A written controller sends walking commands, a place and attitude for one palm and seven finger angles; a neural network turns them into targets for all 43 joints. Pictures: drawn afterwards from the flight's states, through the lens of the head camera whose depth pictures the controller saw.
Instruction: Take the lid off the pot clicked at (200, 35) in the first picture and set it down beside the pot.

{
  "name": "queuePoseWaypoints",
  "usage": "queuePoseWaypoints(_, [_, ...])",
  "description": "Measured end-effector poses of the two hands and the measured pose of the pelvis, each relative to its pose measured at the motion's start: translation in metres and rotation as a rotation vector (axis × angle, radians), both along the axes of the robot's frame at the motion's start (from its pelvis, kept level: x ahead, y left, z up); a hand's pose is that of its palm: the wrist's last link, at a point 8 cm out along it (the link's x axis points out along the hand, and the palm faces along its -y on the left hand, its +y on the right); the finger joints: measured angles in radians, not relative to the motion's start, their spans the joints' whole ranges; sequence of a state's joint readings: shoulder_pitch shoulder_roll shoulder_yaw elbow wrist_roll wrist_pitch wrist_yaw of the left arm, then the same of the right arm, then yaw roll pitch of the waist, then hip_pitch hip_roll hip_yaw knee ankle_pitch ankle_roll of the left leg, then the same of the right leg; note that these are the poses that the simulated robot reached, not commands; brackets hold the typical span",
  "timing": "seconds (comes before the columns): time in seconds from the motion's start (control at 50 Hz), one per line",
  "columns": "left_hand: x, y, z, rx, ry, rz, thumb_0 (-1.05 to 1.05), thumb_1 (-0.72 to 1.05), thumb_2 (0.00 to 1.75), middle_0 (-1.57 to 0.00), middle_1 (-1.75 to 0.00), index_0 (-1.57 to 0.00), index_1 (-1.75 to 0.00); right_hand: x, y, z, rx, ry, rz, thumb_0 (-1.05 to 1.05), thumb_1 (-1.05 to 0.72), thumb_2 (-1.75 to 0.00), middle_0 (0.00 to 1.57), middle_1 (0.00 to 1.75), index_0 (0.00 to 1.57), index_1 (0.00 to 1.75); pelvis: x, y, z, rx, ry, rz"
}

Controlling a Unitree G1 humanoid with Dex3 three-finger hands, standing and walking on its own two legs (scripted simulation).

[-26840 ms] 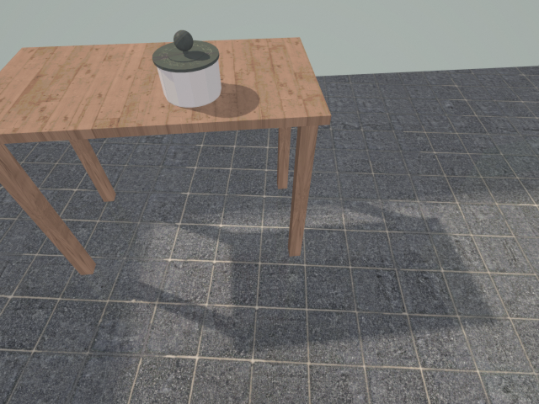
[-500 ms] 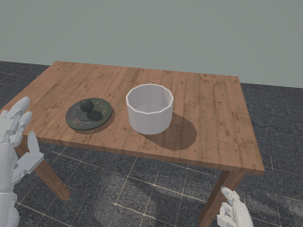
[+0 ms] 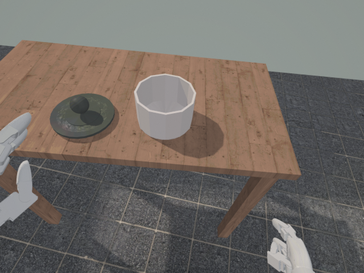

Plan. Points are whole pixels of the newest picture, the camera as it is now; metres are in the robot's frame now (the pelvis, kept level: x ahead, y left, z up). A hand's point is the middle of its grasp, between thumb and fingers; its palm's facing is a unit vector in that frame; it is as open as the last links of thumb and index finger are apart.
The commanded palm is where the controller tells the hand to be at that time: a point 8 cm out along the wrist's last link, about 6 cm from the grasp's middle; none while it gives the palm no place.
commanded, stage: step back with the hand held close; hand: left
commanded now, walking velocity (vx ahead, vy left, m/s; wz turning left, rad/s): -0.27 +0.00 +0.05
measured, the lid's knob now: (79, 104) +0.52 +0.32 +0.03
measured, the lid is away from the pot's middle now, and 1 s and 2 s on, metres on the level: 0.24 0.24 0.24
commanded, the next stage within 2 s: stop stepping back and stand still in 1.12 s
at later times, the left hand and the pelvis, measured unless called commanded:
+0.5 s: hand out of the picture +0.14 +0.24 +0.18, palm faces +0.35 -0.79 -0.50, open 7.4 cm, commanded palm +0.08 +0.29 +0.20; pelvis -0.05 +0.01 -0.01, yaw +1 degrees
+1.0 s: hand out of the picture +0.05 +0.25 +0.19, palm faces +0.41 -0.82 -0.40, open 7.4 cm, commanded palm -0.02 +0.30 +0.20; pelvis -0.14 +0.01 -0.02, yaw +4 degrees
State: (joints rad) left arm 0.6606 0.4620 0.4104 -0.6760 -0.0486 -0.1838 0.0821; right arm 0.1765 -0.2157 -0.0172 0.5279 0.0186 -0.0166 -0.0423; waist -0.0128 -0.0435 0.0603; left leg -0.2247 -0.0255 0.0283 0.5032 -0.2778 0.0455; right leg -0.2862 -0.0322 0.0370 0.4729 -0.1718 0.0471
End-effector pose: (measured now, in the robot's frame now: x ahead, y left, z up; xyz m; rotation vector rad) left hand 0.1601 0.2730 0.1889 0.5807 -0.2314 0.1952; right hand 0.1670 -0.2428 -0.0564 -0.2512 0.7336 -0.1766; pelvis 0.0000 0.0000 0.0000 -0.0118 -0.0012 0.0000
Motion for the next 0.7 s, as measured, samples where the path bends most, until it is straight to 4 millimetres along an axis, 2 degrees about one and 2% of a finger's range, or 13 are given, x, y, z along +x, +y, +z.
queuePoseWaypoints(0.1, [-0.022,0.004,0.016,0.030,-0.115,0.032,0.01,0.88,0.89,-0.22,-0.31,-0.21,-0.30,-0.013,0.010,-0.005,0.024,-0.044,0.023,0.02,-0.90,-0.90,0.20,0.30,0.21,0.30,-0.012,0.002,-0.006,0.009,-0.012,-0.012])
queuePoseWaypoints(0.16, [-0.030,0.005,0.019,0.011,-0.171,0.065,0.01,0.88,0.89,-0.22,-0.30,-0.21,-0.30,-0.019,0.015,-0.013,0.048,-0.062,0.034,0.02,-0.90,-0.90,0.21,0.30,0.21,0.30,-0.019,0.002,-0.010,0.001,-0.016,-0.008])
queuePoseWaypoints(0.26, [-0.035,0.005,0.008,-0.057,-0.177,0.074,0.01,0.89,0.89,-0.21,-0.30,-0.21,-0.30,-0.040,0.017,-0.021,0.047,-0.025,0.031,0.02,-0.90,-0.90,0.21,0.30,0.21,0.30,-0.033,0.004,-0.012,-0.015,-0.007,0.003])
queuePoseWaypoints(0.34, [-0.039,0.007,-0.003,-0.067,-0.142,0.042,0.01,0.89,0.89,-0.21,-0.30,-0.21,-0.30,-0.059,0.015,-0.018,0.014,0.004,0.005,0.02,-0.90,-0.90,0.21,0.30,0.21,0.30,-0.042,0.008,-0.011,-0.016,0.002,0.002])
queuePoseWaypoints(0.4, [-0.044,0.009,-0.003,-0.027,-0.127,0.026,0.01,0.88,0.89,-0.22,-0.30,-0.21,-0.30,-0.069,0.013,-0.014,-0.004,0.003,-0.007,0.02,-0.90,-0.90,0.21,0.30,0.21,0.30,-0.046,0.009,-0.011,-0.020,0.003,0.016])
queuePoseWaypoints(0.54, [-0.060,0.008,0.016,0.044,-0.191,0.013,0.01,0.88,0.89,-0.22,-0.30,-0.21,-0.30,-0.068,0.012,-0.014,-0.005,-0.012,0.020,0.02,-0.90,-0.90,0.21,0.30,0.21,0.30,-0.054,0.006,-0.011,-0.024,0.023,0.015])
queuePoseWaypoints(0.7, [-0.081,-0.001,0.010,0.023,-0.162,-0.025,0.01,0.88,0.89,-0.22,-0.30,-0.21,-0.30,-0.068,0.012,-0.004,0.003,-0.072,0.046,0.02,-0.90,-0.90,0.21,0.30,0.21,0.30,-0.084,0.001,-0.011,-0.022,0.005,0.011])
